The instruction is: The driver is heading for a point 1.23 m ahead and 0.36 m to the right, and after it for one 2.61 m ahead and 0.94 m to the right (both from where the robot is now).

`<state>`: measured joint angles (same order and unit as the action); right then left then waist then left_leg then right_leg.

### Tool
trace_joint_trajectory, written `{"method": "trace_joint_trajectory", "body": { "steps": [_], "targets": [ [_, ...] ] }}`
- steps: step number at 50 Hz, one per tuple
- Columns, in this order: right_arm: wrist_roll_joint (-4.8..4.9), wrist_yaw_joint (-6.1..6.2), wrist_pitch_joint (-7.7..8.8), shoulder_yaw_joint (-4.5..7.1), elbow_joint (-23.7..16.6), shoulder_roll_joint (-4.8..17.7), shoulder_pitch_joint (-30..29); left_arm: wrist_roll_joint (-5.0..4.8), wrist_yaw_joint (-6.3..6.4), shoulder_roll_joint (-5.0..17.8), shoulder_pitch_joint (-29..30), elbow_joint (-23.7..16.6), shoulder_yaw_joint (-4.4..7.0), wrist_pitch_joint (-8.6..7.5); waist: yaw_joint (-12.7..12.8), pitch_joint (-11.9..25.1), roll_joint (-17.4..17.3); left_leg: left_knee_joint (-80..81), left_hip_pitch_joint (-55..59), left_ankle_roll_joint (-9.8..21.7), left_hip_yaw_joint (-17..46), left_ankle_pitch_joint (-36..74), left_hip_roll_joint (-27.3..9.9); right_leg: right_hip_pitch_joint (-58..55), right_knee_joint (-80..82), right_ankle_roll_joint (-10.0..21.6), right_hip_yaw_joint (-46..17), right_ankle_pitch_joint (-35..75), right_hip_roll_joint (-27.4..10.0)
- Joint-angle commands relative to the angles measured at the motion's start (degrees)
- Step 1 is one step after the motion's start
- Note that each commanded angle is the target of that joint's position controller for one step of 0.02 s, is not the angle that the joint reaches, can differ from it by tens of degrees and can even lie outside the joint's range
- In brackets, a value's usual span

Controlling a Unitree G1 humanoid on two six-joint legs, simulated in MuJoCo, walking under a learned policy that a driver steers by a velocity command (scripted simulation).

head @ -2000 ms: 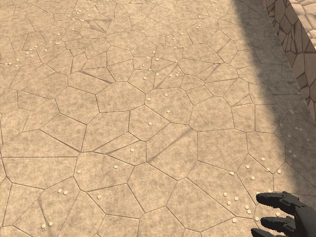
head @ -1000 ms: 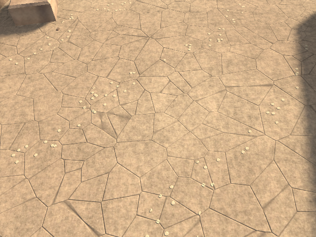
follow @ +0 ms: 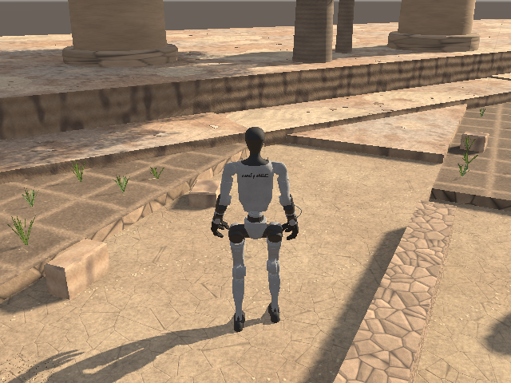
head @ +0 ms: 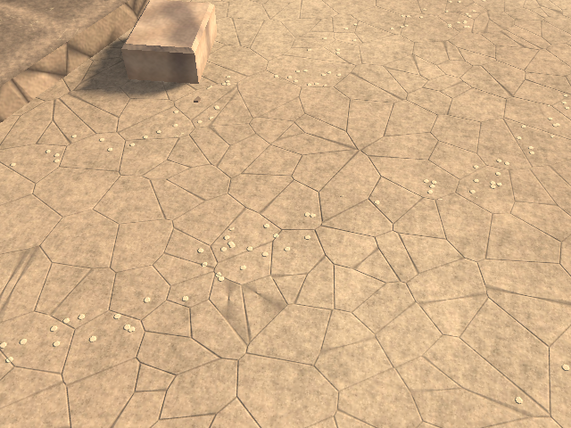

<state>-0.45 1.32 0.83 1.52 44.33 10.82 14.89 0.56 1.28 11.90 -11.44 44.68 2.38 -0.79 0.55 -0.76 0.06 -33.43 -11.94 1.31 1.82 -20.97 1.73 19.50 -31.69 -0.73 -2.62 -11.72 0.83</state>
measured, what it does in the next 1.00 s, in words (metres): walks ahead: right foot, then left foot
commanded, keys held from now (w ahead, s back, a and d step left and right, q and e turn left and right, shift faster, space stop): shift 0.06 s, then w+shift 0.80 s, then w+e+shift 0.14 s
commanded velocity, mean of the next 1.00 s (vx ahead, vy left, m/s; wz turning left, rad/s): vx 0.71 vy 0.00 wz -0.03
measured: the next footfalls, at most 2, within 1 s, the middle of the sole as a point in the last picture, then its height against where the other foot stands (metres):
right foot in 0.38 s outside the picture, level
left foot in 0.88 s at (293, 367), level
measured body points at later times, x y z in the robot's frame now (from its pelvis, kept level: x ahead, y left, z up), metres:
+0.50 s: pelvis +0.17 -0.08 +0.00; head +0.18 -0.10 +0.45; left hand +0.27 +0.19 -0.11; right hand +0.22 -0.36 -0.13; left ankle +0.06 +0.07 -0.64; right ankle +0.19 -0.18 -0.73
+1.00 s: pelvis +0.57 -0.06 +0.00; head +0.60 -0.05 +0.44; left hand +0.59 +0.21 -0.14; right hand +0.68 -0.33 -0.12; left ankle +0.63 +0.01 -0.73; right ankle +0.39 -0.18 -0.61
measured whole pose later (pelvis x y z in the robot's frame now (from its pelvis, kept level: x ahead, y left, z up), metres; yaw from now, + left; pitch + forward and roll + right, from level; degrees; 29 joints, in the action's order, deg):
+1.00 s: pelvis +0.57 -0.06 +0.00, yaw -4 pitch +1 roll +1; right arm -3.1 -1.0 4.5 2.9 46.2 15.0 11.1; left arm 0.2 -0.7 14.5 -21.1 52.7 2.2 -4.5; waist 1.1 -2.2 1.4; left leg -32.2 -21.7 4.4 -8.2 -11.9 1.5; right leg 17.0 -72.1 7.1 -2.4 -15.0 -1.8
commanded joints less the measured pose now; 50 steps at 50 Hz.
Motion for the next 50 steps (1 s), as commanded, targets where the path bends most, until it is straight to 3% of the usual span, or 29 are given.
{"method": "trace_joint_trajectory", "body": {
  "steps": [1,3,4,5,7,8,11,14,15,17,19,20,21,22,23,24,26,32,38,41,42,43,44,45,46,47,48,49,50],
  "targets": [
    [0.11,0.21,0.64,1.62,-2.72,5.58,1.29,-0.15,0.47,5.4,1.02,-2.84,1.37,-0.39,-0.12,2.99,-0.12,6.88,-5.62,1.71,3.93,12.25,-3.71,-8.54,1.67,2.67,-3.21,12.11,-2.82],
    [0.14,0.28,0.6,1.71,-2.33,5.52,1.47,-0.2,0.64,5.37,1.36,-2.29,1.43,-0.17,-0.12,2.9,-0.3,6.94,-5.43,1.67,3.82,12.98,-3.64,-8.72,1.47,2.67,-3.22,12.46,-2.83],
    [0.22,0.24,0.44,1.81,-0.89,5.19,4.39,-0.22,0.53,4.26,-0.73,-0.75,1.22,0.03,-0.51,5.23,-1.55,9.18,-4.31,2.41,3.94,0.65,-3.39,-9.26,0.67,2.62,-1.11,0.58,-0.94],
    [0.91,0.15,0.27,2.75,-0.46,7.84,6.38,-1.04,0.35,5.58,-0.18,-0.49,1.77,0.02,-1.66,2.07,-4.05,12.39,-4.44,5.19,7.56,-15.94,-4.86,-3.87,-3.03,2.69,1.64,-15.43,1.87],
    [1.86,0.26,1.61,4.38,-0.5,13.77,8.72,-3.69,-0.51,6.02,8.65,-4.4,1.79,-2.14,-4.76,-8.92,-11.48,26.08,0.05,13.77,28.67,-36.34,-19.08,16.32,-13.42,3.52,3.91,-15.28,0.78],
    [1.65,0.54,2.89,4.49,-0.16,13.95,9.13,-4.25,-0.83,6.99,12.37,-5.78,1.93,-3.57,-5.99,-12.53,-10.41,28.61,3.07,16.47,34.73,-31.37,-23.21,24.81,-18.65,4.67,-0.37,-14.87,-2.95],
    [1.48,0.15,4.66,3.87,0.09,10.92,8.58,-2.93,-2.22,6.49,11.37,-4.91,1.7,-6.08,-4.77,-7.68,-4.76,25.27,17.48,13.74,26.77,-13.44,-21.33,34.41,-18.35,5.52,-1.97,-8.58,-7.24],
    [2.1,-0.7,4.13,4.13,-0.52,11.5,7.01,-2.05,-3.53,4.57,12.06,-4.13,0.82,-6.22,-4.61,-4.2,-7.11,25.62,8.11,10.14,13.03,-3.74,-14.36,16.65,-8.02,2.99,4.09,-2.31,-4.27],
    [-2.16,-1.67,4.22,4.64,0.97,12.97,7.27,2.68,-5.23,4.22,11.97,-5.21,0.78,-3.36,-4.12,-3.53,-9.48,27.11,2.87,9.28,8.5,-4.52,-10.99,8.01,-4.46,2.43,8.08,-2.53,-1.86],
    [-1.56,-2.36,4.26,4.94,1.55,12.95,6.33,1.77,-5.46,6.1,5.73,-3.57,1.7,-1.45,-1.17,-3.65,-9.39,25.32,-4.7,8.88,6.62,-2.03,-11.71,-6.07,-2.66,2.86,10.32,0.47,-0.32],
    [-1.6,-2.4,4.51,4.65,1.85,12.7,4.46,1.62,-3.7,10.56,-12.21,2.04,3.74,-1.68,8.2,2.57,-2.29,4.65,-10.83,7.31,1.09,17.15,-8.32,-25.48,-1.6,4.08,10.41,-4.2,1.68],
    [-2.31,-2.12,4.55,3.72,0.46,9.77,1.6,2.62,-2.42,16.01,-25.0,4.58,5.05,-2.43,14.97,8.44,10.05,-20.11,-19.97,5.38,-3.66,13.54,-3.71,-35.18,4.26,5.46,-3.1,-21.39,-8.93],
    [-0.63,-2.0,5.29,2.28,-3.51,3.28,2.16,3.09,-2.15,20.93,-27.21,4.72,5.06,-3.43,12.09,11.09,25.23,-36.94,-33.34,4.88,2.8,-11.89,4.75,-36.02,21.91,8.85,-37.76,-49.24,-21.76],
    [-0.55,-2.07,5.11,2.64,-3.69,6.18,0.77,2.79,-2.13,16.8,-15.14,2.54,3.96,-2.87,6.58,3.4,13.61,-43.57,-38.7,6.14,7.26,-3.94,0.82,-27.44,24.77,9.88,-42.6,-48.25,-22.44],
    [-0.77,-2.69,5.01,3.1,-3.64,8.69,0.11,2.03,-2.29,13.98,-9.08,0.93,3.32,-2.81,3.24,0.87,6.0,-42.48,-38.16,6.34,4.6,3.36,-3.81,-22.33,21.84,9.63,-34.52,-40.05,-21.75],
    [-1.29,-3.3,4.88,3.06,-2.62,9.05,1.0,1.5,-2.61,12.07,-6.94,0.86,2.84,-3.09,1.2,0.78,2.42,-38.52,-33.93,5.53,2.98,6.9,-6.67,-17.54,21.66,9.43,-26.7,-31.93,-18.32],
    [-2.83,-4.32,3.52,2.46,-1.8,7.41,2.5,1.13,-2.44,9.39,-5.91,1.35,1.81,-3.84,-1.12,-0.13,5.53,-35.32,-29.81,3.27,1.47,9.16,-8.79,-11.47,24.38,9.18,-18.48,-25.4,-13.97],
    [-1.93,-4.82,1.75,1.78,-6.82,7.7,-11.24,-0.14,-2.42,8.54,-13.42,4.91,1.47,-5.69,0.46,-7.04,1.8,-22.16,-37.98,-0.38,-2.19,20.24,-9.32,-12.14,31.2,12.2,-7.85,-8.91,-11.77],
    [-1.25,-5.29,1.96,0.58,-9.87,6.26,-21.18,-0.51,-1.75,9.31,-17.12,7.29,1.18,-6.39,2.09,-9.39,1.27,-2.84,-28.16,3.23,-6.84,27.2,-6.49,-19.77,36.14,11.43,0.79,13.07,-12.05],
    [-1.35,-4.24,2.09,0.88,-9.58,7.39,-19.14,0.54,-1.2,12.16,-17.98,8.66,1.51,-5.77,-0.03,-4.08,4.84,0.32,-19.14,6.14,-10.46,17.83,-0.52,-28.51,24.14,10.03,4.26,51.33,-13.3],
    [-1.36,-3.61,2.12,1.47,-8.24,8.95,-13.75,1.29,-0.74,13.87,-18.2,9.23,1.91,-5.13,-2.91,-0.02,6.82,-0.13,-13.28,7.1,-10.61,13.3,1.81,-30.66,15.06,9.37,4.84,63.6,-14.01],
    [-1.21,-2.81,2.32,2.43,-5.01,11.06,-2.64,2.01,-0.22,15.3,-17.53,9.48,2.38,-4.26,-7.88,6.04,7.98,0.32,-1.95,8.25,-10.4,9.06,3.62,-29.02,1.63,8.58,5.64,67.86,-14.19],
    [-2.01,-1.82,2.8,3.63,-1.14,13.94,10.64,1.89,0.0,14.15,-15.58,8.67,2.13,-3.91,-13.9,12.14,5.75,1.1,16.8,9.77,-4.71,7.39,-0.99,-16.41,-16.81,7.91,5.67,55.69,-11.98],
    [-4.15,-0.9,3.19,5.32,-0.43,20.21,15.59,-0.15,-1.41,4.88,-19.79,5.61,-0.01,-4.32,-10.22,21.8,-8.25,4.14,36.29,12.68,20.7,-19.32,-19.25,5.84,-39.92,7.19,4.91,16.82,-4.31],
    [-3.34,-1.73,3.35,5.39,-0.46,19.87,14.36,-1.56,-1.98,5.53,-20.15,5.17,0.17,-5.38,-8.33,26.87,-14.72,18.26,38.48,14.0,47.46,-32.66,-26.11,16.82,-50.74,8.11,-2.8,-13.52,2.74],
    [-3.13,-1.98,3.55,4.81,-0.01,16.24,7.81,-1.26,-1.45,8.94,-11.58,3.59,1.1,-5.24,-7.0,14.21,-7.75,19.75,29.51,11.05,38.74,-28.88,-23.0,22.79,-52.77,9.38,-3.57,-6.83,-1.71],
    [-2.7,-2.1,4.23,3.92,0.28,12.32,4.72,-1.04,-1.74,8.66,-8.57,3.02,0.81,-5.31,-5.61,7.21,-1.37,20.01,19.21,9.77,28.31,-17.8,-22.18,21.69,-49.18,9.3,-2.9,-1.45,-4.65],
    [-2.68,-2.09,4.72,3.48,0.95,10.62,2.84,-0.64,-2.23,7.54,-8.06,3.41,0.59,-4.81,-3.53,3.64,0.44,21.78,11.75,7.95,21.31,-10.04,-19.96,18.72,-45.88,9.08,-2.7,0.01,-6.53],
    [-2.23,-1.94,5.1,2.82,2.1,8.88,2.65,0.41,-2.8,6.28,-9.19,3.55,0.44,-3.79,-1.25,1.18,-1.31,23.37,6.17,6.07,14.74,-5.6,-17.74,16.22,-44.09,8.47,-2.91,0.67,-7.67]
  ]
}}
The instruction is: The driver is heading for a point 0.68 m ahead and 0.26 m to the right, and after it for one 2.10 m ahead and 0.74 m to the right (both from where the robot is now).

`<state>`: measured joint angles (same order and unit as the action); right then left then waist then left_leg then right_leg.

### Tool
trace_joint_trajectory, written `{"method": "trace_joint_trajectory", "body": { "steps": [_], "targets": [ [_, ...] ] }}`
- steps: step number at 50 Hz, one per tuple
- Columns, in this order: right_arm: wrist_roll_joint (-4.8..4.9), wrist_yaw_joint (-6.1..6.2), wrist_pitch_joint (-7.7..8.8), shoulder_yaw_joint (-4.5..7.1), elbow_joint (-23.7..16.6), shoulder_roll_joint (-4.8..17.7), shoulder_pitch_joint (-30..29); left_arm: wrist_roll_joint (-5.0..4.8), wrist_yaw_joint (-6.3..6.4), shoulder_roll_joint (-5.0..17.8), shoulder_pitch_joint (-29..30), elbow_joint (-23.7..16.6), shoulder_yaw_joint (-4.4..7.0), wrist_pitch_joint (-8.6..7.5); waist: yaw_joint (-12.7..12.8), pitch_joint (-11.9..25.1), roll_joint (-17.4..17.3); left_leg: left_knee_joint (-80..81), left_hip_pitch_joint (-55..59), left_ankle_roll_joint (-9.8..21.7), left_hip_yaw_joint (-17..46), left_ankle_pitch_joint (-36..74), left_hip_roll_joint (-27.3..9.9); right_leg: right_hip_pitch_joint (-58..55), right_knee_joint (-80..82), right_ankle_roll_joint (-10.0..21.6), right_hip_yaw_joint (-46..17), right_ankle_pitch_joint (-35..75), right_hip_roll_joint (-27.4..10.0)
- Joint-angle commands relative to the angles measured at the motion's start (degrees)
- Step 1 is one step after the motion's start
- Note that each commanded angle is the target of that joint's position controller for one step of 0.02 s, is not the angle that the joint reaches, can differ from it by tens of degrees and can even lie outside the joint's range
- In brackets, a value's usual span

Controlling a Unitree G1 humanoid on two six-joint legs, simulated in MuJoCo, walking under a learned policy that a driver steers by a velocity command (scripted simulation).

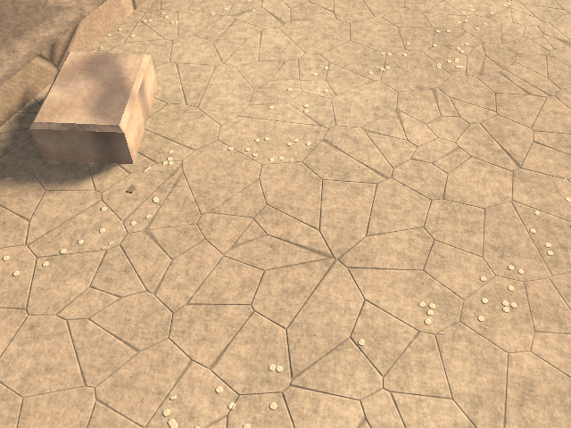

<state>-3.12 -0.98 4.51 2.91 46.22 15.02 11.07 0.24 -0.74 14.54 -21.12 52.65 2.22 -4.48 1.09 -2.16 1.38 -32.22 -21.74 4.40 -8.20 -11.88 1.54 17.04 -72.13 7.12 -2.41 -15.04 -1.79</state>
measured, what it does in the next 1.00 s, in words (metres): walks ahead, turning right: right foot, then left foot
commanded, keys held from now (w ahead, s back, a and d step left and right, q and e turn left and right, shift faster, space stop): w+e+shift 0.56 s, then e+shift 0.28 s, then q+shift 0.16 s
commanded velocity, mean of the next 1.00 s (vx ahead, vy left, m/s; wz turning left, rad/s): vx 0.75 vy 0.00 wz -0.77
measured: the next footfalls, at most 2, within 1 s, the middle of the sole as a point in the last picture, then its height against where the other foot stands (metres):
right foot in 0.36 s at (333, 404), level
left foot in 0.76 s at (344, 242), level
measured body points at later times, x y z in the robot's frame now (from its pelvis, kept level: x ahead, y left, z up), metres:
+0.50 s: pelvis +0.47 -0.06 -0.01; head +0.49 -0.05 +0.44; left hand +0.57 +0.21 -0.15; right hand +0.55 -0.34 -0.10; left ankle +0.46 +0.13 -0.61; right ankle +0.48 -0.06 -0.73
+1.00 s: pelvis +0.81 -0.14 +0.01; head +0.84 -0.19 +0.46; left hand +1.16 -0.10 -0.06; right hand +0.68 -0.40 -0.11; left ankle +0.95 -0.10 -0.73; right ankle +0.75 -0.26 -0.67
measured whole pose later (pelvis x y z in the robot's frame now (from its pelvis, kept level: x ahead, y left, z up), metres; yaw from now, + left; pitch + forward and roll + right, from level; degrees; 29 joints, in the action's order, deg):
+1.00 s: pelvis +0.81 -0.14 +0.01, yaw -47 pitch +2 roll +2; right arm -0.4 -0.1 4.0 2.7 43.4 16.8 11.4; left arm -0.3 1.5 19.2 -5.3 35.2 3.5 0.2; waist -2.9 -5.4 -0.1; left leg -23.2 -18.6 1.1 -3.7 -6.1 -0.4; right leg 33.3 -55.8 -2.8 -2.9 -21.5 -1.4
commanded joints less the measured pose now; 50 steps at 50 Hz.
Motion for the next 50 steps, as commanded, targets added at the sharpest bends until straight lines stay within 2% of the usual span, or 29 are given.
{"method": "trace_joint_trajectory", "body": {
  "steps": [1,3,5,7,11,14,16,17,18,19,20,21,22,24,26,30,33,34,35,36,37,38,39,40,41,42,44,47,50],
  "targets": [
    [0.86,0.33,1.84,0.91,1.12,3.1,6.77,1.21,-1.43,2.45,-0.76,-4.11,0.43,1.1,-0.39,1.61,-4.59,23.56,12.79,2.13,20.6,-12.71,-16.85,17.12,-2.81,-0.1,-2.91,4.08,-5.91],
    [2.27,0.11,2.75,0.74,2.89,2.27,7.61,1.17,-2.12,1.29,2.64,-5.39,0.39,2.86,0.56,-2.15,-4.34,25.75,11.09,-0.31,12.18,-5.78,-14.61,20.9,-2.18,-0.89,-1.92,6.35,-6.88],
    [2.18,-0.17,3.43,0.77,3.54,2.62,8.41,0.78,-2.6,0.94,8.33,-7.85,0.07,3.56,0.4,-4.93,-4.14,27.7,9.59,-2.32,4.26,3.06,-12.8,23.87,2.03,-1.46,0.59,11.94,-6.76],
    [1.83,-0.3,3.83,0.52,4.2,2.02,9.41,0.1,-2.89,0.94,12.74,-9.11,-0.19,3.47,-0.3,-6.5,-3.91,28.51,9.58,-3.63,-2.7,12.24,-9.04,23.73,8.94,-1.05,4.29,18.27,-4.68],
    [2.36,1.45,3.91,0.23,5.74,4.48,13.22,0.44,-3.82,1.19,20.55,-12.39,-0.99,2.66,-0.8,-7.82,-2.71,27.96,17.57,-4.84,-8.98,39.28,-10.03,20.2,26.71,1.19,12.32,23.69,-1.23],
    [2.34,3.71,2.47,1.05,4.91,9.45,13.17,0.23,-3.62,4.42,14.95,-10.76,-0.24,2.7,3.57,-1.13,-6.47,15.93,27.48,-5.84,-9.98,72.83,-12.72,10.07,31.35,3.47,16.4,20.89,5.27],
    [1.5,4.51,0.33,2.24,2.87,12.74,8.25,0.04,-2.65,9.15,-2.81,-5.99,1.92,3.18,12.9,7.5,-9.03,-6.16,25.57,-4.83,-8.16,81.69,-14.91,-7.75,30.21,5.83,14.61,12.79,8.31],
    [0.85,4.2,-0.61,2.64,1.64,13.32,4.54,0.07,-1.59,11.86,-14.94,-2.39,3.7,3.32,18.26,11.2,-7.62,-25.0,18.31,-3.45,-6.22,72.37,-14.96,-20.11,33.2,8.35,9.3,6.59,7.45],
    [0.85,2.54,-0.64,2.1,1.68,9.44,2.6,-0.75,-0.27,12.81,-13.73,-1.72,4.92,3.51,15.95,6.85,0.72,-47.44,6.2,-2.52,-5.68,21.5,-5.53,-23.97,36.76,10.46,2.99,2.22,4.49],
    [-0.18,1.84,0.74,-0.39,-2.95,0.16,3.59,-0.09,-0.24,16.02,-7.78,-2.47,5.32,4.05,6.47,3.64,11.72,-65.52,-16.24,-3.9,0.61,-17.61,1.81,-29.45,33.18,15.14,-15.2,15.96,-2.45],
    [1.62,1.35,2.4,-1.29,-8.89,0.83,3.92,0.99,-0.16,18.35,-4.81,-4.7,5.83,4.32,4.33,13.24,11.71,-67.43,-28.65,-4.47,11.73,-16.47,1.69,-37.38,50.55,24.09,-40.64,-5.32,-10.77],
    [0.97,1.23,3.75,-1.12,-8.49,4.92,0.73,1.44,0.22,13.94,-3.76,-5.52,5.34,4.06,4.42,7.23,-0.36,-60.79,-30.79,-3.77,13.97,-11.45,-2.02,-31.7,60.39,20.63,-45.03,-15.93,-12.49],
    [0.89,1.08,3.88,-0.73,-7.96,6.18,-1.14,1.31,0.29,10.82,-1.54,-4.86,4.56,3.75,1.49,1.29,-7.31,-54.29,-27.07,-3.81,13.6,-7.45,-4.36,-21.73,61.8,16.58,-39.45,-13.94,-10.26],
    [-0.95,1.12,1.88,-1.38,-8.08,5.46,-0.75,0.63,0.98,9.92,0.45,-5.4,3.9,1.8,-2.73,-2.02,-9.04,-46.86,-20.24,-6.4,13.86,-7.48,-7.26,-8.65,61.18,15.31,-31.57,-1.78,-6.18],
    [-1.4,0.61,-0.31,-1.98,-9.06,4.44,-2.48,0.01,1.04,9.83,1.42,-5.86,3.43,0.15,-4.01,-3.56,-8.78,-36.96,-14.88,-8.58,11.86,-7.55,-9.49,1.35,62.79,13.85,-24.14,1.38,-1.64],
    [0.29,-0.31,-0.18,-3.61,-14.44,1.81,-14.66,-0.49,0.6,11.4,-2.57,-5.2,4.32,-0.34,1.21,-5.16,-4.15,-12.03,-8.04,-8.41,6.53,11.87,-6.07,3.72,59.21,8.8,-15.46,30.49,4.6],
    [1.3,0.32,0.45,-3.82,-15.33,1.83,-15.3,-1.05,0.19,12.06,-6.93,-4.01,4.92,1.02,4.88,0.51,0.51,-1.31,-0.68,-5.82,4.65,19.15,0.53,-3.84,51.06,3.04,-14.61,45.67,5.91],
    [1.21,0.95,0.63,-3.36,-15.15,3.15,-13.31,-0.94,0.47,12.06,-6.63,-4.22,4.99,1.18,4.01,2.33,1.96,1.97,3.84,-5.31,6.01,19.09,2.05,-5.26,47.08,1.16,-15.95,47.32,6.38],
    [4.52,1.7,3.07,-0.61,-18.6,6.36,-18.03,-4.53,1.57,5.4,-7.31,-4.97,3.42,1.42,2.82,4.85,-0.71,8.2,11.08,-6.0,11.65,19.23,3.83,-3.78,42.25,-1.77,-23.03,35.81,6.04],
    [5.35,2.45,3.84,0.78,-17.29,9.42,-11.36,-3.89,1.88,8.76,-2.46,-6.19,3.71,1.6,-3.16,8.28,0.45,10.49,17.68,-5.99,10.86,24.51,2.4,-4.11,35.54,-3.23,-22.1,34.38,6.2],
    [4.19,2.94,4.03,1.66,-13.77,11.02,2.2,-2.67,2.13,9.89,2.72,-8.93,4.04,1.87,-9.73,16.24,3.55,6.81,31.55,-4.0,13.83,29.14,-3.47,-0.55,21.21,-5.93,-18.93,27.51,8.36],
    [2.55,2.93,3.42,1.27,-11.37,12.36,11.59,0.47,2.41,1.53,1.01,-11.51,1.62,2.53,-9.25,25.09,-5.72,-4.74,47.18,-0.62,25.84,55.58,-19.36,10.8,2.55,-8.31,-12.64,-23.98,12.79],
    [-0.33,2.22,2.32,0.79,-12.63,12.44,13.0,-0.02,2.06,3.31,-10.52,-12.69,1.42,2.52,-4.18,34.67,-18.57,-4.88,54.18,5.52,42.62,73.93,-30.78,17.25,-12.32,-10.06,-12.76,-31.15,12.13],
    [0.97,1.73,1.23,2.13,-12.55,13.73,7.53,-2.71,1.68,7.82,-13.4,-13.71,1.92,3.1,-1.89,36.27,-22.06,0.42,51.53,13.16,50.81,47.74,-34.6,21.99,-22.34,-11.85,-11.81,-23.28,6.68],
    [1.43,2.42,0.21,1.61,-14.59,9.0,1.13,-3.43,1.98,9.83,-6.64,-14.64,2.44,4.19,-2.41,28.33,-14.84,5.62,42.62,11.83,43.23,28.11,-28.68,25.25,-20.43,-12.5,-7.12,-16.52,2.8],
    [1.65,3.06,-0.65,0.42,-14.88,4.98,-2.81,-3.25,2.42,10.88,-1.1,-15.48,3.24,5.46,-2.07,18.74,-7.49,8.29,31.66,9.23,34.13,22.6,-24.51,25.84,-18.91,-12.98,-3.66,-12.22,0.95],
    [1.85,2.47,-0.53,0.0,-12.81,5.4,-5.42,-2.05,2.59,8.33,1.3,-17.08,3.04,6.75,0.64,7.61,-3.86,12.4,13.09,8.75,25.01,27.98,-18.7,20.13,-12.69,-12.11,-3.14,-12.76,-0.74],
    [2.11,1.07,0.99,0.87,-8.43,7.3,-4.89,-0.94,2.42,1.47,3.45,-18.43,0.48,5.29,1.49,6.65,-5.2,15.12,5.38,9.28,16.29,39.46,-14.8,11.65,10.3,-9.97,-1.67,-12.61,-0.35],
    [3.79,0.1,0.52,1.18,-6.33,8.34,-5.33,0.2,1.8,2.15,5.08,-17.01,-0.17,4.07,1.33,11.67,-6.98,13.69,5.7,9.85,14.31,41.78,-13.16,0.73,27.94,-9.47,-0.77,2.23,1.06]
  ]
}}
